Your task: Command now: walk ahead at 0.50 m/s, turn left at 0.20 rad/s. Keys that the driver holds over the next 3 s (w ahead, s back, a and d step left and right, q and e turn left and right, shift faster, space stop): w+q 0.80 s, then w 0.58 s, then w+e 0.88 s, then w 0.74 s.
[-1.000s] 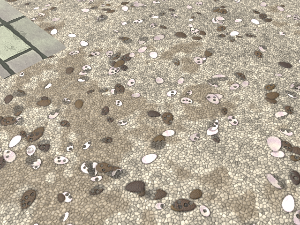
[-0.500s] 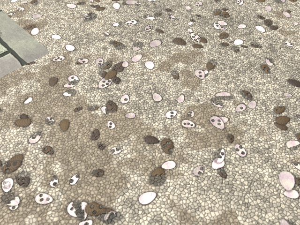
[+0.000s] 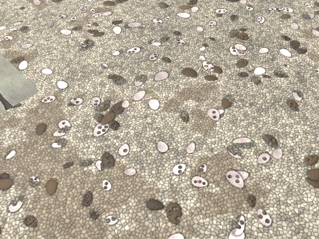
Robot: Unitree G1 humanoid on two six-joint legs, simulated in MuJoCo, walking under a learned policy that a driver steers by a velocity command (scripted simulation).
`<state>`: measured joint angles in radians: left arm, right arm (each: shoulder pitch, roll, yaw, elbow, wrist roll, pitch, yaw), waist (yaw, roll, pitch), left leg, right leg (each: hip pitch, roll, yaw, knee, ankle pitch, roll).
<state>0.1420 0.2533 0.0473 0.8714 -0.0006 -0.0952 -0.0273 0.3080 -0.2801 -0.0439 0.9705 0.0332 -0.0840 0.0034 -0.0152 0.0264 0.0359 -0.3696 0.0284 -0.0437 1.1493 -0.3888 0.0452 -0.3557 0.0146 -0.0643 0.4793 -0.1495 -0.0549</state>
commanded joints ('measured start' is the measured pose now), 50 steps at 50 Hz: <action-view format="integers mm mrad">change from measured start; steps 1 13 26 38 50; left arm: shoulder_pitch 42 163 32 -193 142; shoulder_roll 87 159 148 93 152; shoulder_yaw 19 35 20 14 43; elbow -21 47 -102 -200 -128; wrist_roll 15 7 -38 0 0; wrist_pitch -19 -8 -69 -21 -23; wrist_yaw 1 46 24 21 2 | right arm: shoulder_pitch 7 -271 4 24 -15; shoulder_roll -80 -15 -147 -166 -142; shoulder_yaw -28 -13 -75 -76 -41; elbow -57 -185 -229 -250 -283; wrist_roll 1 -17 -17 -10 -8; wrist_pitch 6 25 13 27 17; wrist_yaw -9 30 28 -18 -19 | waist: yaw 15 81 -53 -57 89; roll -126 -55 -24 51 -75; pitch -66 56 -162 -33 -105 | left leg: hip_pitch -222 -328 521 107 -393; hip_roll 109 77 222 53 -15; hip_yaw -57 24 -468 -215 -108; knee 5 -470 -856 -902 133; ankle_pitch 116 493 271 368 -24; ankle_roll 0 -15 294 172 -10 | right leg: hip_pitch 224 328 -430 -139 443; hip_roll -261 -260 -90 -30 -327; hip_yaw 269 -69 159 99 598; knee -311 -376 826 88 -209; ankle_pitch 23 233 -257 259 -260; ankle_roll -135 -101 29 120 -163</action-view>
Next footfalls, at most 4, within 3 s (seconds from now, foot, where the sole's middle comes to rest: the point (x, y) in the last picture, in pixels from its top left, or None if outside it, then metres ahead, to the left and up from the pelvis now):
0.42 left None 0.38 0.16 -0.77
0.90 right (151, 182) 0.72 0.08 -0.77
1.42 left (77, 167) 0.82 0.44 -0.77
1.96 right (104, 108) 1.18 0.34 -0.77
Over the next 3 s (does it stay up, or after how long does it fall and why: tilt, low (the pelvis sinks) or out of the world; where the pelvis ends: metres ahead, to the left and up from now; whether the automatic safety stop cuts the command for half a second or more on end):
stays up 1.57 0.44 -0.01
